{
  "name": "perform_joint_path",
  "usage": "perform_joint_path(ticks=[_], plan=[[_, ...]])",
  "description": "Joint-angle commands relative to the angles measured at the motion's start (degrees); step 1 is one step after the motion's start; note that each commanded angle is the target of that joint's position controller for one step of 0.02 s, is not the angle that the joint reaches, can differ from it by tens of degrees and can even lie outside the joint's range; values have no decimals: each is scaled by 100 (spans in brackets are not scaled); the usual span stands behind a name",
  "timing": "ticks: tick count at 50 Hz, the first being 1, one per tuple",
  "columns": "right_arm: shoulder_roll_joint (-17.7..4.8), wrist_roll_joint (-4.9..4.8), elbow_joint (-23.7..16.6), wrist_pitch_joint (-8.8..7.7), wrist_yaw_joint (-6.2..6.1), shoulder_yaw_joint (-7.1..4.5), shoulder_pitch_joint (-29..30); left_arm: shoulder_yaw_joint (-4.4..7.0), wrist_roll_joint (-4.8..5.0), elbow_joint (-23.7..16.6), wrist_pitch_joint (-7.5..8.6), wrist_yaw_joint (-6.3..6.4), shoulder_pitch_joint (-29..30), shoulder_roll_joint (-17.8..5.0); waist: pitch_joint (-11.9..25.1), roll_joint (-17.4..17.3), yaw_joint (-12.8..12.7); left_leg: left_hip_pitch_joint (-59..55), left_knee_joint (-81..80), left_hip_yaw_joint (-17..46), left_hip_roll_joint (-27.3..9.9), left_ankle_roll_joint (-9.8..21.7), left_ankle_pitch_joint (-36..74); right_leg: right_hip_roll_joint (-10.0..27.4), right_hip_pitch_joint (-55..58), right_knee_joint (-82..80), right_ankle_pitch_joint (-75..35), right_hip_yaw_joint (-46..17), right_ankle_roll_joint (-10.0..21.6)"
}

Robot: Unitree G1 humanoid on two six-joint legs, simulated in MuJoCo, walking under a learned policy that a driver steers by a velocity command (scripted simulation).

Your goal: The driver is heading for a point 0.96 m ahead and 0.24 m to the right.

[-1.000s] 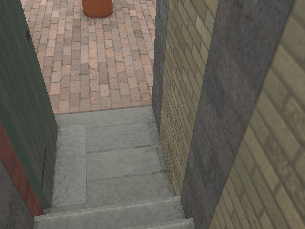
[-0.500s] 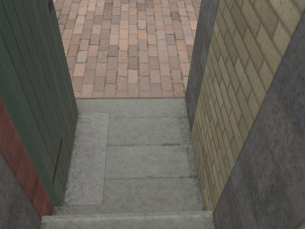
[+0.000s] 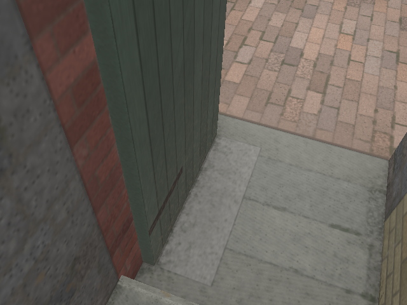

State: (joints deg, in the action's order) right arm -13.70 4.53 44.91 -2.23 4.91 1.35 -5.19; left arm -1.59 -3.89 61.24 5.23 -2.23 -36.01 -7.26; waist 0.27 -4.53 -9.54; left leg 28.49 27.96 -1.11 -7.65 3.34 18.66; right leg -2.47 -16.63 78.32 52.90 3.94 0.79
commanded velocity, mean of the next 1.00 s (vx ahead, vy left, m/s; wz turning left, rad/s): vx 0.50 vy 0.00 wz -0.42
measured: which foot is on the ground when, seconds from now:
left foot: up 0.00-0.00, down 0.02-0.54, up 0.56-0.94, down 0.96-1.00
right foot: down 0.00-0.00, up 0.02-0.54, down 0.56-0.96, up 0.98-1.00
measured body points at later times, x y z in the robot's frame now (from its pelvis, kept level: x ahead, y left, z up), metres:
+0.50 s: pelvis +0.26 -0.01 -0.15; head +0.26 -0.02 +0.30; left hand +0.48 +0.18 -0.26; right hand +0.10 -0.15 -0.31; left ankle +0.10 +0.11 -0.78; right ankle +0.37 -0.15 -0.87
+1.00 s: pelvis +0.59 -0.09 -0.41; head +0.60 -0.08 +0.04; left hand +0.68 +0.12 -0.57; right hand +0.64 -0.40 -0.50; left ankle +0.71 -0.03 -1.15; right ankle +0.36 -0.15 -0.90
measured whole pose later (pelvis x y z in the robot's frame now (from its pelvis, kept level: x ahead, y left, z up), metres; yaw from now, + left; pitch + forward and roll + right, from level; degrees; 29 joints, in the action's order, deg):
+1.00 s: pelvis +0.59 -0.09 -0.41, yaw -28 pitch +2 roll -4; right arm -14.5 -0.6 48.0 -4.9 2.0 -3.1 -4.4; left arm 0.6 1.2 58.5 5.2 2.0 -23.9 -9.6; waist 2.9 -2.9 -1.8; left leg 22.4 28.1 2.1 -3.8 1.2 -3.5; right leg -7.8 -23.7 99.3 50.6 -5.2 3.5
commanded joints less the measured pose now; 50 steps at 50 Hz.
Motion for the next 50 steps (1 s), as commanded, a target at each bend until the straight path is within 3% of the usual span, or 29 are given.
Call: perform_joint_path(ticks=[1, 2, 3, 5, 7, 9, 11, 12, 16, 19, 23, 25, 27, 28, 29, 30, 31, 32, 34, 37, 38, 40, 42, 45, 46, 47, 48, 49, 50], plan=[[-1658, 315, 535, -159, 40, -772, -3312, 391, 10, 153, 30, -495, -559, -1205, 968, -904, 1698, -5379, 708, 242, -398, 1226, 2047, -146, -3071, 3412, -1265, -1000, 161], [-1874, 433, 470, -115, 127, -791, -3329, 408, 193, -53, 89, -599, -823, -902, 2020, -784, 1275, -6259, 1853, 654, -1185, 1402, 4509, 216, -3976, 4298, -923, -763, 37], [-1671, 417, 532, -147, 209, -766, -3308, 314, 310, -542, 125, -579, -228, -759, 2013, -566, 1418, -6214, 1454, 1444, -1797, 1810, 4004, 303, -5057, 4782, -1031, -706, -121], [-982, 304, 636, -183, 138, -574, -2770, 133, 294, -910, 146, -182, 599, -373, 815, 556, 1352, -3885, 300, 2089, -2136, 1778, -1364, 899, -5848, 4041, -2833, -1217, -4], [431, 252, 510, -397, -8, -66, -1819, 107, 76, -833, 18, -12, 483, -269, -259, 941, 477, -911, -299, 1412, -1678, 1284, -2407, 1454, -4618, 1602, -5060, -1474, 286], [333, 74, 627, -651, -244, -32, -1620, 189, -97, -772, -92, -85, 639, -414, -410, 769, 545, 313, -625, 788, -1184, 1190, -2892, 1296, -3799, 59, -5863, -1309, 212], [-194, 220, 796, -742, -338, -93, -1602, 191, -235, -759, -138, -292, 641, -327, -18, 133, 371, 312, -211, 448, -863, 1035, -3011, 1150, -3460, 298, -6301, -1131, 216], [-338, 287, 844, -754, -334, -132, -1605, 262, -238, -768, -85, -332, 763, -507, -59, 465, 412, 231, -24, 269, -936, 1002, -2892, 1062, -3575, 279, -6100, -1054, 206], [403, 140, 1451, -792, -548, 165, -2573, 273, -73, -1200, 31, -104, 2064, -875, -339, 512, 1090, -1287, 989, -71, -1002, 783, -2887, 1126, -4281, -2872, -8262, -1401, 105], [261, 129, 1246, -629, -411, 108, -2264, 296, -141, -1192, -207, -227, 2443, -771, -626, 78, 1025, 713, 1111, -763, -559, 470, -4227, 769, -1514, -3058, -8567, -89, 197], [-113, -32, 1721, -415, -523, -73, -3329, 263, -149, -1666, -327, -153, 4117, -761, -1189, 362, 1684, -1856, 1539, 280, -1479, 539, -3839, 985, -2708, -4920, -6626, -185, 170], [-476, 136, 1612, -296, -488, -198, -2788, 245, -207, -1546, -332, -134, 3663, -694, -1151, 61, 1313, -1752, 1469, 524, -1748, 644, -2538, 889, -1626, -4962, -5845, -62, 299], [-832, 82, 1640, -256, -369, -396, -2203, 570, -191, -885, -111, -121, 2382, -1238, -541, 670, 737, -1441, 4111, -570, -968, 261, -2788, 597, 350, -5915, -6817, 370, 378], [-602, 209, 1930, -174, -232, -369, -2472, 880, -204, -314, 41, -150, 876, -1712, 102, 1230, 82, -663, 6096, -1048, -349, 4, -2803, 300, 2581, -6096, -7570, 902, 729], [-145, 210, 1946, -149, -25, -305, -2939, 917, -400, -51, 41, -187, -59, -1965, 1011, 2118, 286, 1242, 8612, -922, 345, -312, -6156, 783, 4563, -4683, -9781, -239, 1531], [69, 106, 1377, -274, 82, -326, -2663, 977, -336, 118, 48, -173, -820, -2194, 1981, 2062, 177, 2579, 8992, -516, 542, -446, -6372, 1287, 6242, -3754, -10871, -977, 2086], [-326, -91, 718, -361, 42, -397, -1354, 954, -380, 278, 108, -188, -1281, -2016, 1332, 1496, -359, 3828, 9238, -448, 471, -540, -6489, 1607, 6177, -4151, -9891, -1483, 2177], [-249, -195, 124, -466, -58, -337, -356, 797, -270, 306, 153, -153, -864, -1616, 705, 1035, -286, 4467, 8887, -113, 216, -403, -6118, 1924, 5257, -4677, -7401, -1910, 2032], [-98, 16, 106, -611, -360, -303, -563, 162, -130, -276, 303, -199, 1175, -278, -185, -576, 962, 3685, 5770, 1111, -436, -219, -3455, 2070, 1863, -4668, -4968, -2049, 1503], [-111, 19, 289, -371, -390, -286, -883, 249, 38, -909, 399, -198, 2462, -1127, -530, 328, 1383, 925, 4030, 602, -244, -499, -2316, 1532, -2278, -5184, -5476, -1570, 2076], [105, 94, 459, -301, -284, -143, -1429, 230, -105, -813, 425, -155, 2235, -1132, -187, 454, 1545, -147, 4450, 340, 32, -452, -1438, 1086, -3231, -4611, -4968, -1282, 1881], [-352, 97, 341, -342, -227, -178, -844, 158, -61, -920, 554, 58, 1792, -818, 90, 239, 987, -155, 1833, 857, -68, -509, 1575, 456, -2383, -3575, -3972, -787, 1213], [-583, -10, 48, -188, -169, -241, -414, 217, -60, -988, 489, 28, 1823, -1413, -25, 502, 1161, -1227, 1701, 342, 292, -571, 861, 549, -2873, -3187, -2970, -1341, 1192], [-842, 91, -21, -109, -87, -343, 385, 172, 52, -802, 414, 4, 1107, -1111, -548, 626, 698, 192, 17, 705, -4, -336, 59, 897, -670, -2074, -2927, -2311, 1155], [-624, -932, -78, -215, -268, -541, 293, 358, 781, -622, -65, 483, 1055, -822, -597, -130, 792, -75, -1011, 629, 447, -419, -613, 401, -205, -1796, -4021, -2447, 1065], [-624, -1005, 368, -212, -315, -646, -1012, 354, 560, -415, -256, 616, 1070, -966, -322, 37, 1422, -1457, -1387, 431, 441, -194, -43, 277, -537, -714, -4751, -2322, 944], [-750, -730, 862, -186, -358, -704, -2250, 368, 580, -265, -190, 605, 948, -789, -43, -117, 1806, -3068, -783, 178, 281, -14, 1143, -58, -1716, 918, -4380, -1795, 730], [-908, -491, 1265, -78, -341, -761, -3705, 281, 514, -176, 1, 512, 837, -172, 566, -819, 2255, -5298, 946, 636, -564, 613, 2934, -908, -3863, 3786, -358, -1494, 436], [-1175, -468, 1347, -123, -345, -797, -3450, 255, 777, -506, 157, 490, 316, -242, 1240, -1400, 1651, -5956, 1528, 1803, -1428, 1178, 3067, -488, -5314, 5489, -208, -1242, 195]])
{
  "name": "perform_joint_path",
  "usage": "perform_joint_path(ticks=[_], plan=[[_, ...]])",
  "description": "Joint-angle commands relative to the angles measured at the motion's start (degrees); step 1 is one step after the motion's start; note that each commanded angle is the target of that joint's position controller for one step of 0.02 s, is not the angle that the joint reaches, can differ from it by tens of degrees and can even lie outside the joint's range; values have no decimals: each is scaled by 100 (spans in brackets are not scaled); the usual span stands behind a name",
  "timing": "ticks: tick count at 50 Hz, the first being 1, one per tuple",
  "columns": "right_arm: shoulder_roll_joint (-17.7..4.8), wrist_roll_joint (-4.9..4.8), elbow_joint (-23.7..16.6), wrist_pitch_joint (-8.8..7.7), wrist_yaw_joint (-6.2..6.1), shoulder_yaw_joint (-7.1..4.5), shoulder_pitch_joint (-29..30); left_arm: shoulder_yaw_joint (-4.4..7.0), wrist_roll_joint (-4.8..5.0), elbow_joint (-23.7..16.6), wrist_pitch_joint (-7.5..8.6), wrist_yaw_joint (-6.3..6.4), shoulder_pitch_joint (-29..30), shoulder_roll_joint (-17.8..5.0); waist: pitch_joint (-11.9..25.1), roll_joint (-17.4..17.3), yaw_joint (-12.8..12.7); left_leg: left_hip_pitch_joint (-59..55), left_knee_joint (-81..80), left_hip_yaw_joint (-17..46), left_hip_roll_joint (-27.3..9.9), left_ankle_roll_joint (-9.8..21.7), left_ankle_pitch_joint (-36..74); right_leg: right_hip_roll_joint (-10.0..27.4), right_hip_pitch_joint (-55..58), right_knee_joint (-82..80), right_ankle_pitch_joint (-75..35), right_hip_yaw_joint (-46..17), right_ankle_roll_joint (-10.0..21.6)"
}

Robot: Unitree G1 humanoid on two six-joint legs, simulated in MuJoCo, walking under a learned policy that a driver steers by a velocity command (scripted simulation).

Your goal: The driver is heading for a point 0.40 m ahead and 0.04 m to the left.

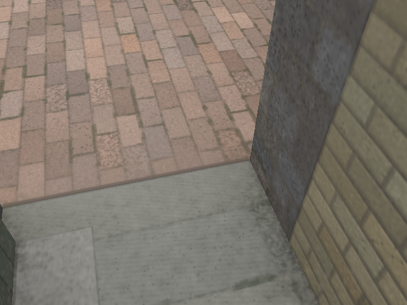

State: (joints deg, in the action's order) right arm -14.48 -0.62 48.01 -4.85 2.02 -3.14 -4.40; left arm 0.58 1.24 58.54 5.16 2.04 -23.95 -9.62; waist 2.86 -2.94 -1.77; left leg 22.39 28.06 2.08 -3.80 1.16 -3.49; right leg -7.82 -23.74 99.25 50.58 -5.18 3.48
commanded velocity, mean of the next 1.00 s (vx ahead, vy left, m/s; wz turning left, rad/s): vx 0.26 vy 0.00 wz -0.06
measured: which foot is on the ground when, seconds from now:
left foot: down 0.00-0.36, up 0.38-0.70, down 0.72-1.00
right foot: up 0.00-0.34, down 0.36-1.00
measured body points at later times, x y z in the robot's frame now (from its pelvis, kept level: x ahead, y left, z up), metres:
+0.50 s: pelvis +0.25 -0.01 +0.00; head +0.29 -0.04 +0.44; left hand +0.39 +0.24 -0.12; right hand +0.32 -0.28 -0.16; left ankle +0.19 +0.15 -0.64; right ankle +0.31 -0.11 -0.74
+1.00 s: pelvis +0.36 +0.07 -0.01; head +0.40 +0.07 +0.44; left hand +0.45 +0.35 -0.15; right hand +0.49 -0.18 -0.15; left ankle +0.40 +0.18 -0.74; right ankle +0.31 -0.11 -0.74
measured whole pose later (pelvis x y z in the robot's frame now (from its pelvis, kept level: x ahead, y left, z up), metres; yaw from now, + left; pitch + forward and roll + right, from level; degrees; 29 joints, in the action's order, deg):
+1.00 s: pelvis +0.36 +0.07 -0.01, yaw -1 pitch +1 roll +1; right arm -11.9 0.4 56.7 0.6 -1.5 -2.5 -1.8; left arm 0.2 0.1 59.3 0.7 3.5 -6.6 -16.3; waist -3.8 1.1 -0.4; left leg 18.6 29.9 4.0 4.1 0.8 -12.2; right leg 7.6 -11.6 30.3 19.9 -1.9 -6.4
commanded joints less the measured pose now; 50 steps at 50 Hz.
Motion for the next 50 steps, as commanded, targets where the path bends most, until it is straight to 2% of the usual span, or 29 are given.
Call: perform_joint_path(ticks=[1, 2, 3, 4, 5, 6, 7, 8, 9, 11, 13, 15, 17, 18, 19, 20, 21, 23, 24, 26, 28, 31, 33, 35, 37, 38, 40, 43, 50], plan=[[-1507, -110, 1016, 175, -96, -491, -3374, 15, 354, -712, 246, 89, -370, -222, 1554, -2120, 1009, -5603, 645, 2714, -2336, 1933, 1985, 296, -5538, 3470, -632, -156, -157], [-1178, 14, 1163, 289, -237, -431, -3085, -36, 381, -968, 160, 123, 574, -102, 1142, -1271, 1001, -4599, -239, 3311, -2369, 1939, -708, 675, -5677, 3132, -1458, -74, -130], [-661, 229, 877, 355, -335, -243, -2168, -7, 277, -1094, -54, 232, 1128, -266, 432, 116, 660, -2918, -866, 3336, -2144, 1683, -2233, 1016, -5089, 2232, -2318, 81, -137], [-683, 265, 796, 310, -364, -164, -1368, -11, 186, -1300, -255, 276, 1365, -240, -202, 124, 214, -1290, -1066, 3644, -2260, 1753, -2194, 1205, -4388, 1957, -2358, 90, -214], [-184, 243, 833, 215, -371, 13, -1018, 19, 166, -1384, -387, 246, 1596, -266, -845, 255, -102, -315, -884, 3075, -1978, 1419, -2016, 1329, -4342, 1149, -2829, -249, -155], [-122, 278, 702, 154, -394, 88, -527, 40, 138, -1525, -399, 168, 1588, -285, -1058, 215, -367, 793, -1096, 2235, -1412, 1170, -1612, 1437, -3549, -248, -3455, -312, -251], [-384, 320, 624, 168, -410, 8, -359, 61, 4, -1528, -403, 153, 1336, -254, -985, 41, -472, 1425, -1292, 1330, -781, 1042, -1298, 1347, -2617, -1460, -3970, 77, -365], [-566, 248, 620, 147, -454, -76, -363, 85, -168, -1557, -370, 126, 1424, -318, -719, 110, -403, 1394, -1306, 886, -489, 975, -778, 1446, -1836, -2765, -4808, 171, -477], [-662, 133, 653, 107, -518, -122, -487, 90, -193, -1687, -343, 102, 1821, -356, -507, 44, -233, 1326, -1370, 665, -443, 966, -291, 1432, -1174, -3664, -5299, 253, -612], [-726, -45, 867, 89, -529, -181, -848, 49, -35, -1619, -313, 24, 2153, -305, -126, -235, 37, 447, -1203, 455, -498, 1087, 130, 1242, -659, -4927, -5506, 445, -752], [-761, -158, 1047, 82, -532, -245, -1497, 20, 210, -1745, -308, -9, 2599, -436, -448, -119, 388, -583, -1122, 703, -600, 1177, 60, 1048, -858, -5859, -4814, 716, -703], [-724, -133, 1138, 130, -510, -249, -1681, 58, 161, -1720, -279, 8, 2788, -590, -572, -120, 514, -1108, -789, 829, -716, 1132, 354, 875, -582, -6553, -4368, 856, -506], [-554, -98, 1141, 77, -441, -192, -1670, 260, -119, -1384, -161, -40, 1692, -983, 74, 97, -79, -1551, 857, 463, -259, 828, 2672, 596, 788, -7234, -4827, 950, -149], [-388, -53, 1055, 32, -419, -180, -1547, 342, -264, -1065, -160, -44, 447, -1328, 754, 258, -522, -388, 2539, 152, 183, 443, 1757, 1493, 2602, -6807, -6989, -29, 356], [309, -108, 887, -92, -323, 26, -2025, 453, -373, -786, -149, -118, -232, -1854, 1659, 2184, -345, 1333, 4925, 497, 1243, -7, -2698, 3276, 4135, -7516, -7934, -2873, 1655], [-198, -275, 1025, -154, -252, -99, -2121, 425, -216, -719, -115, -143, -357, -1570, 1990, 1590, -392, 1819, 5468, 1373, 1118, 28, -3260, 3370, 4312, -7869, -6570, -3465, 1869], [-500, -273, 784, -74, -284, -219, -1502, 356, -104, -723, -154, -82, 327, -1433, 1067, 1369, -163, 2440, 5486, 1250, 884, -42, -2626, 3115, 3807, -7929, -6423, -2524, 1576], [-461, -9, 609, 163, -486, -260, -732, 215, -129, -939, -148, 15, 1512, -932, 276, 366, 168, 1964, 4477, 1127, 462, -175, -1514, 2522, 2320, -7971, -7156, -1225, 986], [-361, 57, 560, 263, -470, -245, -671, 157, -200, -872, -151, 45, 1659, -825, 332, 226, 310, 1369, 4107, 1148, 356, -198, -1317, 2357, 1906, -7999, -7407, -856, 881], [78, 65, 509, 352, -391, -154, -700, 88, -250, -602, -159, 79, 1547, -717, 307, 420, 502, 690, 2843, 994, 380, -295, -1092, 2147, 1574, -8077, -7894, -388, 824], [317, 174, 277, 389, -389, -44, -134, 152, -183, -423, -121, 163, 1616, -1010, 372, 500, 496, 256, 1833, 785, 380, -447, -961, 2156, 1386, -8040, -8344, -113, 719], [102, 118, 260, 488, -348, -20, -20, 230, -112, -245, -114, 198, 1726, -1316, 529, 939, 554, -582, 895, 489, 244, -544, -388, 2020, 1057, -8108, -7241, 99, 511], [-100, 59, 423, 521, -282, -52, -35, 187, -168, -273, -244, 176, 1835, -1171, 217, 1174, 531, -973, 323, 304, 288, -468, -334, 1822, 736, -8265, -5540, 16, 395], [-200, 149, 480, 531, -261, -71, 174, 167, -129, -233, -256, 223, 1778, -1106, -120, 1058, 546, -1268, -254, 221, 317, -348, -318, 1634, 524, -8162, -4244, -62, 62], [-488, 229, 421, 510, -297, -71, 261, 147, -174, -149, -220, 233, 1409, -1057, -59, 727, 417, -1762, -519, 512, -29, -196, 1843, 1231, 513, -7661, -4055, 140, -432], [-774, 150, 488, 504, -315, -125, 564, 134, -130, -78, -200, 218, 844, -969, 146, -125, -24, -1947, -257, 444, 32, 33, 1736, 1010, 552, -7913, -3904, 299, -593], [-347, 74, 555, 511, -274, -62, 480, 161, -137, -46, -273, 239, 1229, -1258, -47, 68, 284, -1487, -477, 499, 241, 125, 1099, 946, 891, -7588, -3790, 534, -843], [-422, 160, 635, 491, -245, -63, 413, 77, -115, -78, -379, 253, 1205, -1155, 212, -297, 142, -1623, -426, 562, 271, 234, 1707, 1033, 1068, -7310, -3882, 665, -865], [-459, 95, 512, 477, -395, -58, 434, 31, -128, 46, -441, 140, 1319, -1208, 235, -229, 67, -1398, -228, 695, 284, 385, 1134, 1108, 921, -6916, -3498, 856, -914]])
